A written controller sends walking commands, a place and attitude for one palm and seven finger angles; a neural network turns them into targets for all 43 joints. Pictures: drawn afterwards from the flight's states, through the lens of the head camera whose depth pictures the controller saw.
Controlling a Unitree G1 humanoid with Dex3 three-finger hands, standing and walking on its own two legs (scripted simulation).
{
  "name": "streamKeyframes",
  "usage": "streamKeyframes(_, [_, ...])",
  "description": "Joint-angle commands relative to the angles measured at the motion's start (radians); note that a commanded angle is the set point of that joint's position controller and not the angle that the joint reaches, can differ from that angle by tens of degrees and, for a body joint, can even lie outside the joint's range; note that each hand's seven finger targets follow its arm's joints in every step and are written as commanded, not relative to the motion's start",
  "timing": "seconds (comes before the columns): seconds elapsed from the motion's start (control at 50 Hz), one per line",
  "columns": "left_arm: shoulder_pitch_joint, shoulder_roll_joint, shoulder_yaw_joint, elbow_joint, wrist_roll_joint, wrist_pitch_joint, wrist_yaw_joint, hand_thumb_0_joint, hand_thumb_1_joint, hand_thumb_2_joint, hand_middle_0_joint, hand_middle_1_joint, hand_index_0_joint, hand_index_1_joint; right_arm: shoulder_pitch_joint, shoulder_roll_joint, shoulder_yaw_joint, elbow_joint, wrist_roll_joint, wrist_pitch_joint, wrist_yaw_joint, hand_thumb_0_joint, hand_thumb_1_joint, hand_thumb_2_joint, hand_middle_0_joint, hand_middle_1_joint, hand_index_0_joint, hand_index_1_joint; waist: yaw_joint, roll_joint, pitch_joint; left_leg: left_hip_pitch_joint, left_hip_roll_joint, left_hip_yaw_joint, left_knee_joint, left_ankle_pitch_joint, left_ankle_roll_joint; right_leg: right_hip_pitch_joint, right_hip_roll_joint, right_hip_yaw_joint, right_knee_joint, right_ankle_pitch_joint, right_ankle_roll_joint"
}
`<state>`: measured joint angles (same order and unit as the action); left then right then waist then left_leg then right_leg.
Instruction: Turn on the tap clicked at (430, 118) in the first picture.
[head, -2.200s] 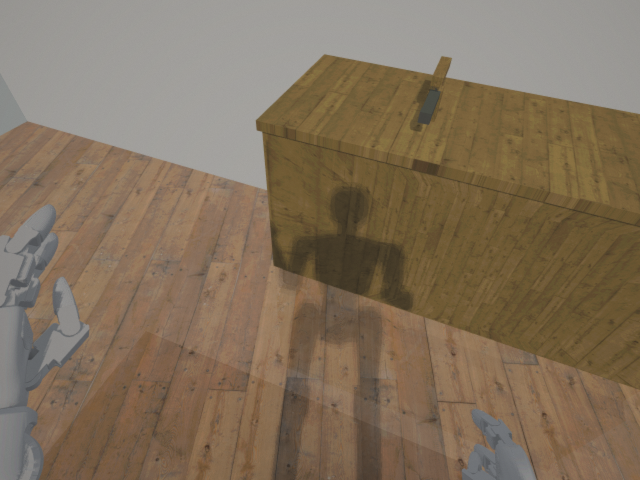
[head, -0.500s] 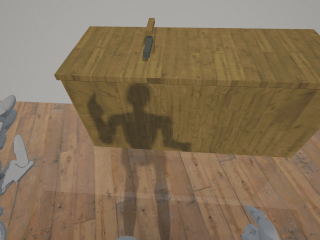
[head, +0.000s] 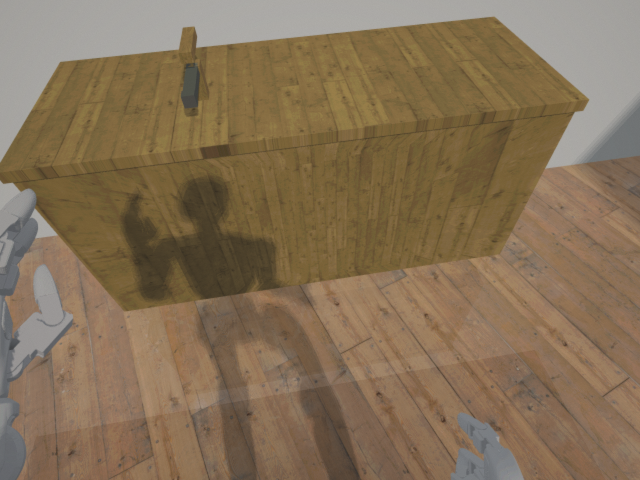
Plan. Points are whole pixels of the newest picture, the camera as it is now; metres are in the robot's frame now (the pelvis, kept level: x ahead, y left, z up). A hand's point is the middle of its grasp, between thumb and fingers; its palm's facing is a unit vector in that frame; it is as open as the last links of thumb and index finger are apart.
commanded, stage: turn to face it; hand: left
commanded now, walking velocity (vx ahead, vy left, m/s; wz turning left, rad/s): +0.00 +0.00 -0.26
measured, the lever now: (189, 99) +0.81 +0.37 +0.04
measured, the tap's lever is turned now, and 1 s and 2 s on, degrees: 0 0 0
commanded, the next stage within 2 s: take the last steps up to it in 0.04 s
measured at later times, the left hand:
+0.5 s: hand (115, 312) +0.22 +0.21 +0.18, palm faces +0.39 -0.83 -0.40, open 7.4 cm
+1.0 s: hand (133, 215) +0.33 +0.24 +0.18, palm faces +0.38 -0.84 -0.39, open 7.4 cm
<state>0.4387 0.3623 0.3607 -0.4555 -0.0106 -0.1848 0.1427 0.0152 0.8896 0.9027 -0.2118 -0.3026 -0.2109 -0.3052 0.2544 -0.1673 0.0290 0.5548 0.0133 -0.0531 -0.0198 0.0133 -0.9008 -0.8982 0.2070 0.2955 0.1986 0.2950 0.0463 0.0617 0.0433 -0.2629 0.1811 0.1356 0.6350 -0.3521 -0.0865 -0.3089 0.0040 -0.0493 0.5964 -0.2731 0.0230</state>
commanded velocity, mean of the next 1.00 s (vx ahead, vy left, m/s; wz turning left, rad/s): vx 0.26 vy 0.10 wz -0.03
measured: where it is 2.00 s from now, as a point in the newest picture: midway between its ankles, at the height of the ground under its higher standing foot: (334, 439)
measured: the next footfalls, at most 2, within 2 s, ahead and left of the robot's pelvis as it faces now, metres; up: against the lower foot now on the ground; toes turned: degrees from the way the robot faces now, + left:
left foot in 0.30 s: +0.04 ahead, +0.10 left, +0.00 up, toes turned +1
left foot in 0.90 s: +0.17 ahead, +0.12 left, +0.00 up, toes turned +7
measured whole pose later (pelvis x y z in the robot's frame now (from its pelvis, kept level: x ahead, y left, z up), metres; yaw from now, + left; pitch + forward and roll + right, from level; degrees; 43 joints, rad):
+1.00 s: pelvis +0.09 +0.01 +0.00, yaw -4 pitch -1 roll +2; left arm 0.39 0.37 0.37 -0.46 -0.01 -0.23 0.17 0.01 0.89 0.90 -0.21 -0.30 -0.21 -0.31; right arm 0.17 -0.18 -0.02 0.61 0.00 -0.09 -0.07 0.02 -0.90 -0.90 0.20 0.29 0.20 0.29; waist 0.00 -0.05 0.06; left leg -0.31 0.05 0.19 0.59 -0.27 0.03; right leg -0.37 -0.07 -0.04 1.08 -0.52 0.01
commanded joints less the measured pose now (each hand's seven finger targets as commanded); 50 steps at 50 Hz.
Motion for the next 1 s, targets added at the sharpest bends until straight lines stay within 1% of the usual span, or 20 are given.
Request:
streamKeyframes(0.0, [-0.080,0.240,0.149,-0.208,-0.008,-0.076,0.027,0.000,0.900,0.900,-0.200,-0.300,-0.200,-0.300,-0.126,-0.145,-0.089,-0.149,0.010,-0.065,-0.011,0.000,-0.900,-0.900,0.200,0.300,0.200,0.300,-0.018,-0.325,-0.212,-0.268,-0.115,-0.064,0.410,-0.214,0.028,0.281,-0.320,0.450,-0.179,0.783,-0.175])
streamKeyframes(0.02, [-0.033,0.250,0.162,-0.248,-0.018,-0.081,0.028,0.000,0.900,0.900,-0.200,-0.300,-0.200,-0.300,-0.133,-0.142,-0.088,-0.139,0.002,-0.054,-0.018,0.000,-0.900,-0.900,0.200,0.300,0.200,0.300,-0.015,-0.274,-0.213,-0.269,-0.100,-0.154,0.493,-0.206,0.036,0.234,-0.340,0.467,-0.193,0.659,-0.193])
streamKeyframes(0.08, [0.105,0.238,0.212,-0.309,-0.030,-0.107,0.029,0.000,0.900,0.900,-0.200,-0.300,-0.200,-0.300,-0.149,-0.103,-0.051,-0.125,-0.008,-0.011,-0.015,0.000,-0.900,-0.900,0.200,0.300,0.200,0.300,-0.037,-0.141,-0.252,-0.266,-0.097,-0.155,0.417,-0.125,0.031,0.241,-0.275,0.320,-0.158,0.562,-0.200])
streamKeyframes(0.24, [0.079,0.185,0.148,-0.202,-0.017,-0.093,0.042,0.000,0.900,0.900,-0.200,-0.300,-0.200,-0.300,-0.105,-0.151,-0.071,-0.101,-0.012,-0.028,-0.056,0.000,-0.900,-0.900,0.200,0.300,0.200,0.300,-0.065,-0.137,-0.183,0.081,-0.143,-0.056,-0.177,-0.001,0.097,0.005,-0.168,0.273,-0.247,-0.217,-0.130])
streamKeyframes(0.3, [0.017,0.160,0.116,-0.191,-0.009,-0.108,0.032,0.000,0.900,0.900,-0.200,-0.300,-0.200,-0.300,-0.118,-0.186,-0.076,-0.107,-0.012,-0.033,-0.072,0.000,-0.900,-0.900,0.200,0.300,0.200,0.300,-0.056,0.212,-0.078,0.083,0.124,-0.444,-0.423,-0.273,0.241,-0.175,0.029,0.058,0.102,-0.265,-0.035])
streamKeyframes(0.32, [0.001,0.155,0.104,-0.155,0.003,-0.102,0.029,0.000,0.900,0.900,-0.200,-0.300,-0.200,-0.300,-0.122,-0.164,-0.066,-0.095,-0.017,-0.040,-0.074,0.000,-0.900,-0.900,0.200,0.300,0.200,0.300,-0.072,0.237,-0.035,-0.048,0.170,-0.513,-0.483,-0.380,0.287,-0.156,0.022,0.012,0.279,-0.240,-0.023])
streamKeyframes(0.38, [-0.105,0.144,0.050,-0.198,0.022,-0.104,0.020,0.000,0.900,0.900,-0.200,-0.300,-0.200,-0.300,-0.124,-0.168,-0.074,-0.079,-0.016,-0.070,-0.065,0.000,-0.900,-0.900,0.200,0.300,0.200,0.300,-0.058,0.127,0.007,-0.089,0.101,-0.346,-0.405,-0.239,0.268,-0.099,-0.018,-0.027,0.231,-0.196,-0.010])
streamKeyframes(0.44, [-0.112,0.128,0.026,-0.226,0.025,-0.097,0.024,0.000,0.900,0.900,-0.200,-0.300,-0.200,-0.300,-0.109,-0.173,-0.073,-0.071,-0.022,-0.085,-0.061,0.000,-0.900,-0.900,0.200,0.300,0.200,0.300,-0.053,0.173,-0.030,-0.089,0.034,-0.230,-0.305,-0.108,0.211,0.077,-0.005,-0.101,-0.042,-0.160,-0.011])
streamKeyframes(0.48, [-0.115,0.173,0.062,-0.203,0.037,-0.095,0.028,0.000,0.900,0.900,-0.200,-0.300,-0.200,-0.300,-0.109,-0.168,-0.071,-0.060,-0.027,-0.080,-0.059,0.000,-0.900,-0.900,0.200,0.300,0.200,0.300,-0.053,0.073,-0.053,-0.210,-0.011,-0.160,-0.142,-0.073,0.170,0.240,-0.077,-0.004,-0.181,-0.106,-0.049])
streamKeyframes(0.52, [-0.146,0.213,0.104,-0.184,0.021,-0.095,0.035,0.000,0.900,0.900,-0.200,-0.300,-0.200,-0.300,-0.121,-0.147,-0.080,-0.074,-0.017,-0.076,-0.050,0.000,-0.900,-0.900,0.200,0.300,0.200,0.300,-0.039,-0.314,-0.062,-0.445,-0.159,-0.045,0.309,-0.180,0.095,0.288,-0.413,0.571,-0.381,-0.288,-0.216])
streamKeyframes(0.54, [-0.148,0.213,0.103,-0.177,0.010,-0.102,0.033,0.000,0.900,0.900,-0.200,-0.300,-0.200,-0.300,-0.129,-0.173,-0.096,-0.066,-0.019,-0.079,-0.046,0.000,-0.900,-0.900,0.200,0.300,0.200,0.300,-0.037,-0.273,-0.039,-0.456,-0.128,-0.148,0.455,-0.121,0.082,0.233,-0.452,0.636,-0.434,-0.313,-0.246])
streamKeyframes(0.58, [-0.093,0.219,0.129,-0.158,0.002,-0.114,0.024,0.000,0.900,0.900,-0.200,-0.300,-0.200,-0.300,-0.122,-0.153,-0.076,-0.036,-0.020,-0.059,-0.042,0.000,-0.900,-0.900,0.200,0.300,0.200,0.300,-0.050,-0.130,-0.040,-0.476,-0.086,-0.183,0.528,-0.043,0.071,0.223,-0.421,0.475,-0.380,-0.120,-0.251])
streamKeyframes(0.64, [-0.023,0.181,0.119,-0.148,0.003,-0.136,0.019,0.000,0.900,0.900,-0.200,-0.300,-0.200,-0.300,-0.131,-0.126,-0.059,-0.041,-0.022,-0.041,-0.042,0.000,-0.900,-0.900,0.200,0.300,0.200,0.300,-0.049,-0.150,-0.068,-0.405,-0.064,-0.121,0.364,0.033,0.067,0.233,-0.332,0.208,-0.311,0.227,-0.199])
streamKeyframes(0.82, [-0.088,0.168,0.091,-0.222,0.001,-0.112,0.045,0.000,0.900,0.900,-0.200,-0.300,-0.200,-0.300,-0.116,-0.123,-0.076,-0.089,-0.022,-0.070,-0.060,0.000,-0.900,-0.900,0.200,0.300,0.200,0.300,-0.040,-0.202,-0.113,0.033,-0.148,0.073,-0.148,0.154,0.102,0.140,-0.230,0.088,-0.164,0.147,-0.123])
streamKeyframes(0.84, [-0.107,0.166,0.087,-0.238,0.001,-0.115,0.044,0.000,0.900,0.900,-0.200,-0.300,-0.200,-0.300,-0.105,-0.137,-0.086,-0.088,-0.019,-0.072,-0.066,0.000,-0.900,-0.900,0.200,0.300,0.200,0.300,-0.053,-0.132,-0.135,0.131,-0.138,0.058,-0.186,0.165,0.115,0.099,-0.202,0.064,-0.049,0.200,-0.100])
streamKeyframes(0.86, [-0.133,0.164,0.083,-0.275,-0.004,-0.122,0.043,0.000,0.900,0.900,-0.200,-0.300,-0.200,-0.300,-0.097,-0.163,-0.099,-0.093,-0.014,-0.075,-0.067,0.000,-0.900,-0.900,0.200,0.300,0.200,0.300,-0.072,0.016,-0.179,0.270,-0.048,-0.086,-0.224,0.192,0.167,-0.020,-0.151,0.024,0.146,0.194,-0.063])
streamKeyframes(0.88, [-0.139,0.148,0.069,-0.284,-0.008,-0.126,0.042,0.000,0.900,0.900,-0.200,-0.300,-0.200,-0.300,-0.096,-0.177,-0.103,-0.094,-0.008,-0.076,-0.063,0.000,-0.900,-0.900,0.200,0.300,0.200,0.300,-0.073,0.214,-0.207,0.393,0.136,-0.352,-0.252,0.345,0.246,-0.198,-0.052,-0.063,0.381,-0.155,-0.013])
streamKeyframes(0.9, [-0.130,0.195,0.099,-0.268,-0.002,-0.137,0.043,0.000,0.900,0.900,-0.200,-0.300,-0.200,-0.300,-0.108,-0.149,-0.084,-0.086,-0.019,-0.080,-0.062,0.000,-0.900,-0.900,0.200,0.300,0.200,0.300,-0.071,0.255,-0.205,0.332,0.225,-0.504,-0.338,0.266,0.320,-0.264,-0.037,-0.011,0.573,-0.342,-0.018])
streamKeyframes(0.94, [-0.104,0.209,0.119,-0.280,-0.006,-0.129,0.036,0.000,0.900,0.900,-0.200,-0.300,-0.200,-0.300,-0.120,-0.139,-0.087,-0.069,-0.012,-0.085,-0.054,0.000,-0.900,-0.900,0.200,0.300,0.200,0.300,-0.065,0.152,-0.122,0.240,0.229,-0.472,-0.343,0.195,0.367,-0.364,-0.103,0.051,0.643,-0.284,-0.012])
streamKeyframes(0.98, [-0.039,0.189,0.120,-0.342,-0.006,-0.128,0.032,0.000,0.900,0.900,-0.200,-0.300,-0.200,-0.300,-0.113,-0.140,-0.094,-0.061,-0.002,-0.099,-0.046,0.000,-0.900,-0.900,0.200,0.300,0.200,0.300,-0.048,0.119,-0.135,0.221,0.164,-0.312,-0.319,0.251,0.317,-0.352,-0.117,0.013,0.550,-0.203,-0.005])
